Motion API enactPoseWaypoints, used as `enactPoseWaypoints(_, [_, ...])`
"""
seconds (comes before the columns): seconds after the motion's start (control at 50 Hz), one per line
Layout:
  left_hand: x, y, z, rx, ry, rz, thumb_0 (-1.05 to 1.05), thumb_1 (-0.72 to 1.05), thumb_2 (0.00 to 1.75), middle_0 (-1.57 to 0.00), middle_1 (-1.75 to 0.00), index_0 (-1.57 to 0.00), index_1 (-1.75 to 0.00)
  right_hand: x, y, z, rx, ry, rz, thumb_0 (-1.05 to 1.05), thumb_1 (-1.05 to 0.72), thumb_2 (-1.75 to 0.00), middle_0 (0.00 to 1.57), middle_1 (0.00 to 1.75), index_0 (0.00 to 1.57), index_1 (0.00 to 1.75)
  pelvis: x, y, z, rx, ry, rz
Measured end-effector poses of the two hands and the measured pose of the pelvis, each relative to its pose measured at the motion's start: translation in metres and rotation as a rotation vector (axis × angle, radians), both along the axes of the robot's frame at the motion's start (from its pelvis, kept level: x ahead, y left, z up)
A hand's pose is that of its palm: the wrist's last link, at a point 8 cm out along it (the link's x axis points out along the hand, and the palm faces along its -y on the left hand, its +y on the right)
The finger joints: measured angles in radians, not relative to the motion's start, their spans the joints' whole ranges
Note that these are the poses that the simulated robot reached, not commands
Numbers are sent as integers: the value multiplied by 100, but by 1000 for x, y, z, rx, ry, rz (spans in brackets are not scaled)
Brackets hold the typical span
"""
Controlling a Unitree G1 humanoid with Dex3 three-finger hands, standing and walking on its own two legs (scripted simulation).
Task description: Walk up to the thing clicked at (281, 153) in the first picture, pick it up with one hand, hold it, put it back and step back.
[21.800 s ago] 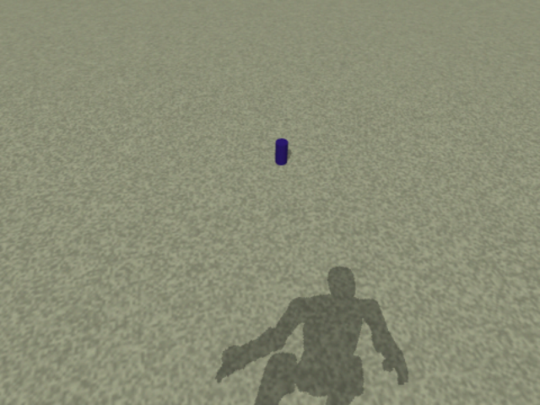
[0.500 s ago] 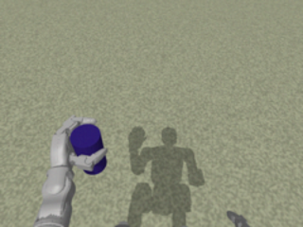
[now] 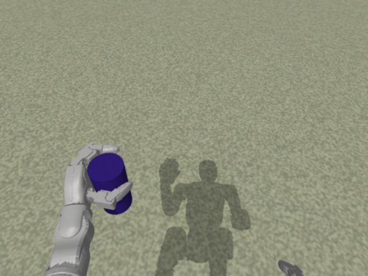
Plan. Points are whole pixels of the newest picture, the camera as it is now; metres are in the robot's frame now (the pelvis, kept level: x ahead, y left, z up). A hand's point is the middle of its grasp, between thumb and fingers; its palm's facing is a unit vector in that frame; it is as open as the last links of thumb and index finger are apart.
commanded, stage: hold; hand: left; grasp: from the side
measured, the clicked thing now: (112, 185) +0.33 +0.17 +0.01
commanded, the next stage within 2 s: none
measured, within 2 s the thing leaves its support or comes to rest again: neither
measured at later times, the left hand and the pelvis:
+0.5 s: hand (106, 176) +0.33 +0.17 +0.07, palm faces +0.15 -0.99 -0.02, open 9.9 cm; pelvis +0.00 +0.00 +0.01, yaw +0 degrees
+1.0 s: hand (107, 176) +0.32 +0.17 +0.07, palm faces +0.15 -0.99 -0.02, open 9.9 cm; pelvis -0.01 +0.00 +0.01, yaw +0 degrees
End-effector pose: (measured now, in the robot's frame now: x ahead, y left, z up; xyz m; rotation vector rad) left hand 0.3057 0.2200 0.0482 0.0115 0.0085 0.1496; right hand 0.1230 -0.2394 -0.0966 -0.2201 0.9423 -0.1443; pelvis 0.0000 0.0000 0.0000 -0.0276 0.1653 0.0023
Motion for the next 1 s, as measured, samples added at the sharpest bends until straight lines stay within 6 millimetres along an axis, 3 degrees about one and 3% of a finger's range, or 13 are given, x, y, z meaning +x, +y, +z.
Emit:
enactPoseWaypoints(0.62, [-8, 0, 22, 10, -25, 1, 1, -32, 105, -77, -99, -71, -98, 1, 8, 15, 13, -41, -2, 1, -93, -90, 20, 30, 20, 30, -3, 5, 11, 2, -56, -4])
enactPoseWaypoints(1.0, [-11, -4, 23, 7, -21, 3, 1, -32, 105, -77, -99, -71, -98, -4, 5, 15, 16, -40, -4, 1, -92, -90, 20, 30, 20, 30, -6, 3, 12, 4, -64, -5])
